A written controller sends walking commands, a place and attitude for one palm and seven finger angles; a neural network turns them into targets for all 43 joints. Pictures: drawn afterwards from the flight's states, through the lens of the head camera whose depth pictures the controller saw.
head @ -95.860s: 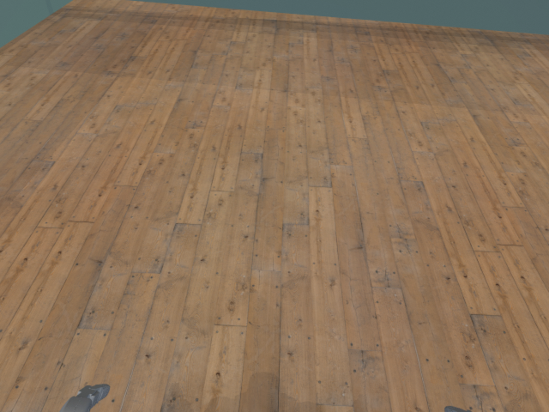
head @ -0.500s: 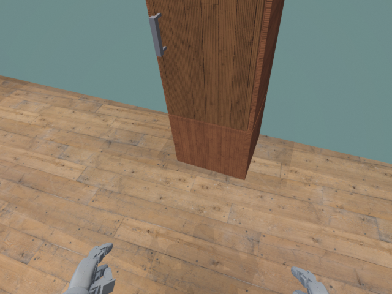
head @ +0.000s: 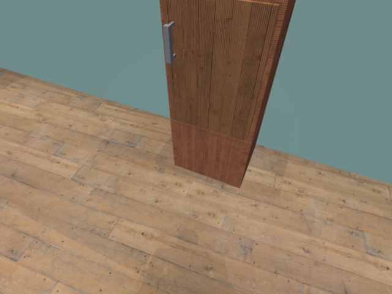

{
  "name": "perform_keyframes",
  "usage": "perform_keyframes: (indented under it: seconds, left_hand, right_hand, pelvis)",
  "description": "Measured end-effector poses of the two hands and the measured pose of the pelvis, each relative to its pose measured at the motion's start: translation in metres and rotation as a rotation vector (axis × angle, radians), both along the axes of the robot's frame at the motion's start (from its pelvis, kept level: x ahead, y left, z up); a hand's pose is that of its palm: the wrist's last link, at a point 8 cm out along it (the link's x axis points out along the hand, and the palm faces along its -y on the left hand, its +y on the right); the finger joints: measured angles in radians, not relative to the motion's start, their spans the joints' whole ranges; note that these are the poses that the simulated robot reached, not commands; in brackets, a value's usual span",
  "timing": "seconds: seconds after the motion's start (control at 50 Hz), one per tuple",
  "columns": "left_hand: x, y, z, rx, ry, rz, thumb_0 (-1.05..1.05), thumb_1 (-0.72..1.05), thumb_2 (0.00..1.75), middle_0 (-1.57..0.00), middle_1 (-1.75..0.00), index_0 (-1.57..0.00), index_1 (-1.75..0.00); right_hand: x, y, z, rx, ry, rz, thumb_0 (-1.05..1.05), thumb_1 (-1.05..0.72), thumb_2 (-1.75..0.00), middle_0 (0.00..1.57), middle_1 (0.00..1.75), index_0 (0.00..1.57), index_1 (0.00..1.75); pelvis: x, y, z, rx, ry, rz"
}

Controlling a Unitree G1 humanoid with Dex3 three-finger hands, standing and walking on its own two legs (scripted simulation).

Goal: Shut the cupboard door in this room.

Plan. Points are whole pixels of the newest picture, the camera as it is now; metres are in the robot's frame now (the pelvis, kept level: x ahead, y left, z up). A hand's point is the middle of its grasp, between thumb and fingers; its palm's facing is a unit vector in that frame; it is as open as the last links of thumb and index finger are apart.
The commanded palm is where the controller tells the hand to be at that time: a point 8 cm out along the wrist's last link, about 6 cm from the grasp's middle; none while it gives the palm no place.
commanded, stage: let the arm hang, fingers relaxed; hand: left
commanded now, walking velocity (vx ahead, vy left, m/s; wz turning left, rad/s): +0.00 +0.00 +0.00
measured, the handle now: (170, 42) +0.98 +0.15 +0.08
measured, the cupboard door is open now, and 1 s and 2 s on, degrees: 0 0 0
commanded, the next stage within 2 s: look to check the result in 0.38 s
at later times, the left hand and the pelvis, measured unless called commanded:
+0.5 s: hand out of the picture -0.02 +0.18 -0.18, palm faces +0.03 -0.99 -0.17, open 7.3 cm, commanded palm none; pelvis +0.00 +0.02 +0.00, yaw -1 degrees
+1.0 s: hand out of the picture +0.01 +0.20 -0.18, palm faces +0.00 -0.98 -0.20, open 7.3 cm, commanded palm none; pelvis +0.01 +0.02 +0.00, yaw -1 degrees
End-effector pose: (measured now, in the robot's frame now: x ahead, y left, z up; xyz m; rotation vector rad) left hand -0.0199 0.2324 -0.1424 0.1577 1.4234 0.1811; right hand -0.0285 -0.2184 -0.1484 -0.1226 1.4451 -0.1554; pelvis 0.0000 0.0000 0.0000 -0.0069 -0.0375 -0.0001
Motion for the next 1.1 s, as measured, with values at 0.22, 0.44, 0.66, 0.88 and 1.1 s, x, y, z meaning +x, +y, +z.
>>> perform_keyframes:
  seconds: [0.22, 0.44, 0.66, 0.88, 1.1]
  left_hand:
    - [0.003, -0.006, -0.006, -0.048, -0.004, -0.003, 0.00, 0.91, 0.90, -0.20, -0.30, -0.20, -0.30]
    - [-0.002, -0.002, -0.007, -0.058, 0.016, -0.001, 0.00, 0.91, 0.90, -0.20, -0.30, -0.20, -0.30]
    - [-0.006, 0.009, -0.005, -0.038, 0.044, -0.003, 0.00, 0.91, 0.90, -0.20, -0.30, -0.20, -0.30]
    - [0.011, 0.016, -0.003, -0.020, 0.012, -0.020, 0.00, 0.91, 0.90, -0.20, -0.30, -0.20, -0.30]
    - [0.032, 0.020, -0.002, -0.009, -0.023, -0.040, 0.00, 0.91, 0.90, -0.20, -0.30, -0.20, -0.30]
  right_hand:
    - [-0.001, 0.034, -0.002, 0.037, -0.013, -0.026, 0.00, -0.91, -0.90, 0.20, 0.30, 0.19, 0.30]
    - [0.004, 0.039, 0.000, 0.022, -0.022, -0.033, 0.00, -0.91, -0.90, 0.20, 0.30, 0.19, 0.30]
    - [0.006, 0.032, 0.002, 0.001, -0.012, -0.034, 0.00, -0.91, -0.90, 0.20, 0.30, 0.19, 0.30]
    - [0.016, 0.024, 0.002, -0.010, -0.028, -0.025, 0.00, -0.91, -0.90, 0.20, 0.30, 0.19, 0.30]
    - [0.030, 0.012, 0.005, -0.028, -0.047, -0.017, 0.00, -0.91, -0.90, 0.20, 0.30, 0.19, 0.30]
  pelvis:
    - [0.002, 0.015, 0.000, 0.006, 0.001, -0.010]
    - [0.003, 0.024, 0.000, 0.008, 0.007, -0.014]
    - [0.007, 0.026, 0.000, 0.007, 0.008, -0.016]
    - [0.009, 0.025, 0.000, 0.008, 0.004, -0.016]
    - [0.013, 0.022, 0.001, 0.007, 0.006, -0.017]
